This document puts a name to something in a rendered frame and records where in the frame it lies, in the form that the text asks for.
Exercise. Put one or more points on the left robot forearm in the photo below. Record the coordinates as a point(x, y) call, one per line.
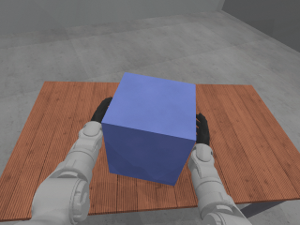
point(82, 156)

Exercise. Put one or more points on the right robot forearm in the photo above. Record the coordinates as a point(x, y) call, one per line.
point(210, 192)

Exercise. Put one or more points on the robot right upper arm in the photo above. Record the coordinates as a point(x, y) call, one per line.
point(218, 218)

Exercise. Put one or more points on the carton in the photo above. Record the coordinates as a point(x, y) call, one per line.
point(149, 128)

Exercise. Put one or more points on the robot left hand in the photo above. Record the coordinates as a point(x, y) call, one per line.
point(101, 110)

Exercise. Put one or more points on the robot right hand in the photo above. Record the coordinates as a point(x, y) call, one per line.
point(203, 135)

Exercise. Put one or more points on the robot left upper arm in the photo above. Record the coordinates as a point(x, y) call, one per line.
point(60, 201)

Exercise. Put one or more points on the table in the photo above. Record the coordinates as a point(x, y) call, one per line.
point(255, 159)

